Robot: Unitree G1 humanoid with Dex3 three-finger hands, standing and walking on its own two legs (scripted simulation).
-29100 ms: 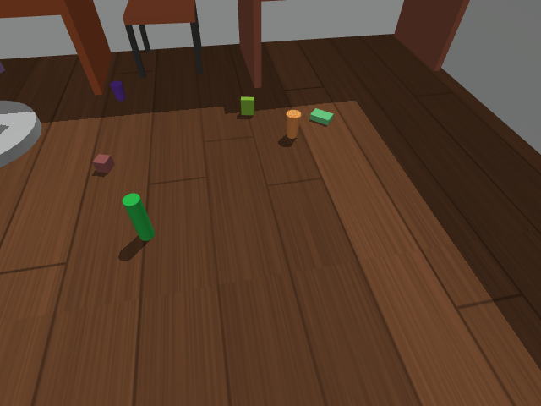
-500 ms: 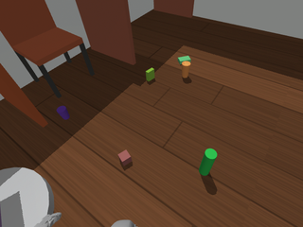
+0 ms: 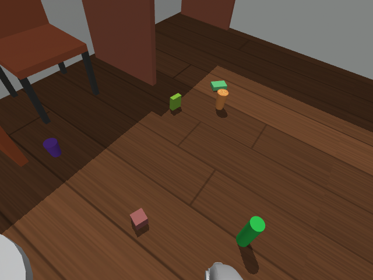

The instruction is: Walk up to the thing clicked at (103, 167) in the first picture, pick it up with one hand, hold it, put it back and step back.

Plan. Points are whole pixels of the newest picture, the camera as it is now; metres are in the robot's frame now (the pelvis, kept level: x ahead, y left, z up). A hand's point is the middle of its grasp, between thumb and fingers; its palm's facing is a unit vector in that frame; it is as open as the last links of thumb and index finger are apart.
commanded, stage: walk up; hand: left
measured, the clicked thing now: (139, 219) +0.50 +0.19 -0.74
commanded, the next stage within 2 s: none
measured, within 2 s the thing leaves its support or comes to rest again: neither
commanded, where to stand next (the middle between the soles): +0.11 -0.03 m, yaw +0 degrees
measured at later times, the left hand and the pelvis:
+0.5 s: hand (87, 271) +0.17 +0.23 -0.15, palm faces -0.02 -0.95 -0.31, open 7.3 cm; pelvis +0.06 -0.02 -0.01, yaw +0 degrees
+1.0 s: hand out of the picture +0.14 +0.23 -0.14, palm faces +0.04 -0.94 -0.33, open 7.3 cm; pelvis +0.07 -0.02 +0.01, yaw +1 degrees
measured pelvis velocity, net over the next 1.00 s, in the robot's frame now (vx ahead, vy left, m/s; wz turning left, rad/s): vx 0.07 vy -0.02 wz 0.02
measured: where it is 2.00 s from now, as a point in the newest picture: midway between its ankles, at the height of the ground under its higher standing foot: outside the picture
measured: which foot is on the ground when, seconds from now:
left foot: down 0.00-1.00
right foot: up 0.00-0.14, down 0.16-1.00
